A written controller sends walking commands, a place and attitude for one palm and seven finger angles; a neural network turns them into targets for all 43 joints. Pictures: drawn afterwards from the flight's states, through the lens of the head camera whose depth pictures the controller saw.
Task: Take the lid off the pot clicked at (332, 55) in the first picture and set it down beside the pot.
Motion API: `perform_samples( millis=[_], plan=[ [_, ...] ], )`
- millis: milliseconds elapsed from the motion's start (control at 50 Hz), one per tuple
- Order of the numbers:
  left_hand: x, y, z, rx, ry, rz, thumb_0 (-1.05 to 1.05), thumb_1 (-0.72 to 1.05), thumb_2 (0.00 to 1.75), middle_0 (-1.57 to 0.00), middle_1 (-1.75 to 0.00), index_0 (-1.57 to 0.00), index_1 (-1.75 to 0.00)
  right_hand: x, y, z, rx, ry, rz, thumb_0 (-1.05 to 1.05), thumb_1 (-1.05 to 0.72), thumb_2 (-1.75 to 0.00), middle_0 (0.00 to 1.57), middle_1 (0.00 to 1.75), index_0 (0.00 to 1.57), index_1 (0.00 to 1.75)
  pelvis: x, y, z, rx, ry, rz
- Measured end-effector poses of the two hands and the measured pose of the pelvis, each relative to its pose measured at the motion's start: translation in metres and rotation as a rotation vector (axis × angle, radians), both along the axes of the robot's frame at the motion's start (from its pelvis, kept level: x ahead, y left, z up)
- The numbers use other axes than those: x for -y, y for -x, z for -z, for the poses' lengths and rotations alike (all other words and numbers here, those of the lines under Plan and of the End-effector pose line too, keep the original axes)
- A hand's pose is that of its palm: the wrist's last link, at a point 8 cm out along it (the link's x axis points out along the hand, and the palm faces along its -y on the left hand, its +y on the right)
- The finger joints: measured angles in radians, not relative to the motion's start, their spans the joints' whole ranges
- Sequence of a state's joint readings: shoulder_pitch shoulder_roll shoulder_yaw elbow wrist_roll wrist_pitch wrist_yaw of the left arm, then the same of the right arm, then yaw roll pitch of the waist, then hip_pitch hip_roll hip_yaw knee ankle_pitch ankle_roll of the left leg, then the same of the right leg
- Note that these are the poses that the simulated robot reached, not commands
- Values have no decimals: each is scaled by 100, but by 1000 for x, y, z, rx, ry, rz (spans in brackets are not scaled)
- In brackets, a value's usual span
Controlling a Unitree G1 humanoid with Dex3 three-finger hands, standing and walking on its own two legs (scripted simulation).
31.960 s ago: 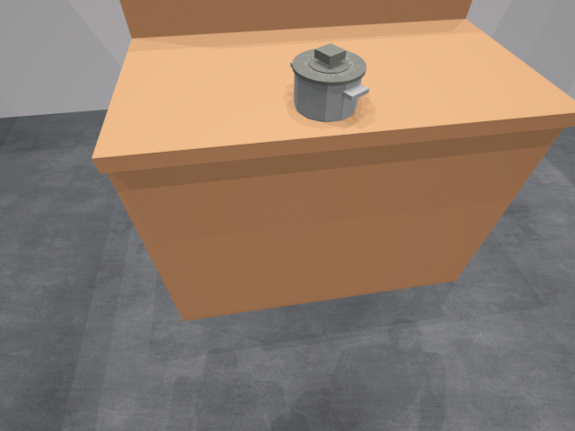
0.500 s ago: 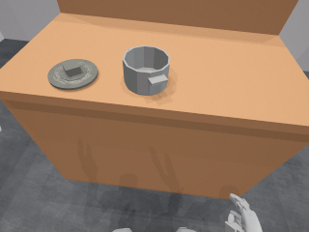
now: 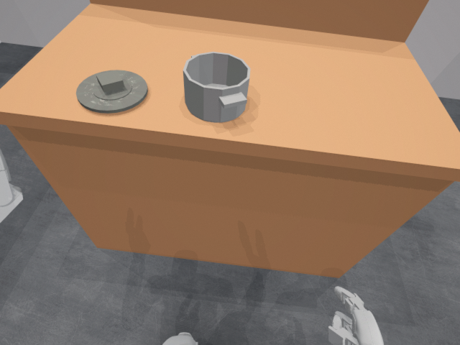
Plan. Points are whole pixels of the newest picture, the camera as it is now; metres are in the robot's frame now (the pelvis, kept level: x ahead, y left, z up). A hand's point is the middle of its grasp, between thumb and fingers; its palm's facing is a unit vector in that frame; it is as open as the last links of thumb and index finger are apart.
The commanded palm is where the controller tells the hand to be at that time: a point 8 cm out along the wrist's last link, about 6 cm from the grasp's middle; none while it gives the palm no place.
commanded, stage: step back with the hand held close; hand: left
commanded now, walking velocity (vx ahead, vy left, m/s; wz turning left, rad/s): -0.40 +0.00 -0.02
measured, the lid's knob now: (110, 80) +0.63 +0.30 +0.08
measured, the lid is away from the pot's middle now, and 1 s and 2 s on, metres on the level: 0.24 0.24 0.24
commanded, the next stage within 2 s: stop stepping back and stand still in 0.14 s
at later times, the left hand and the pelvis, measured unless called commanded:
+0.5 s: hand out of the picture +0.03 +0.24 +0.27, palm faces +0.43 -0.81 -0.39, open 7.4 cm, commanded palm +0.00 +0.30 +0.27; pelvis -0.14 +0.02 +0.00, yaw -2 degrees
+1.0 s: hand out of the picture +0.00 +0.30 +0.28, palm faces +0.54 -0.81 -0.25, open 7.4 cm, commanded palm -0.05 +0.33 +0.27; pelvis -0.19 +0.05 -0.01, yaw -2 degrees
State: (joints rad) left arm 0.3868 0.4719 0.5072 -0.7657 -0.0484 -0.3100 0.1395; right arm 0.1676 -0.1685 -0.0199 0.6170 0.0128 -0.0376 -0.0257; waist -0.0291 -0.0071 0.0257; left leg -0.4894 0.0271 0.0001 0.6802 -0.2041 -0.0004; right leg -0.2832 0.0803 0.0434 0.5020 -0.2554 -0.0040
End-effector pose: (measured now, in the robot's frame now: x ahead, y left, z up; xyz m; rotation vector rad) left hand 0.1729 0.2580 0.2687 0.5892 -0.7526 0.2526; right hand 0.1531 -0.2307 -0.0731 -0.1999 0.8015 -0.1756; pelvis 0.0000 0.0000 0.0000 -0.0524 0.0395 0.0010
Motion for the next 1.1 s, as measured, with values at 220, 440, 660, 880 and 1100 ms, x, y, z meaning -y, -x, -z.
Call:
perform_samples(
  millis=[220,440,660,880,1100],
  plan=[
    [-26,51,0,-74,-27,19,1,88,90,-22,-31,-21,-30,-12,44,-28,65,63,-3,1,-91,-90,20,30,20,30,-19,54,-9,-16,10,34],
    [-14,148,8,-88,-7,15,1,88,90,-22,-31,-21,-30,-16,132,-19,83,45,-26,1,-91,-90,21,30,20,30,-14,131,1,32,10,24],
    [-75,174,-3,73,185,-125,0,88,90,-21,-31,-21,-30,-28,213,-11,41,23,68,1,-91,-90,20,30,20,30,-35,173,-4,66,9,18],
    [-37,224,2,-24,-10,26,1,88,90,-22,-31,-21,-30,-37,226,-8,8,42,11,1,-90,-90,21,30,20,30,-37,191,0,62,-12,36],
    [-94,151,48,-205,214,-138,0,89,90,-20,-30,-20,-30,-55,209,4,66,-20,6,1,-91,-90,20,30,20,30,-57,190,0,53,-18,-7]
  ],
)
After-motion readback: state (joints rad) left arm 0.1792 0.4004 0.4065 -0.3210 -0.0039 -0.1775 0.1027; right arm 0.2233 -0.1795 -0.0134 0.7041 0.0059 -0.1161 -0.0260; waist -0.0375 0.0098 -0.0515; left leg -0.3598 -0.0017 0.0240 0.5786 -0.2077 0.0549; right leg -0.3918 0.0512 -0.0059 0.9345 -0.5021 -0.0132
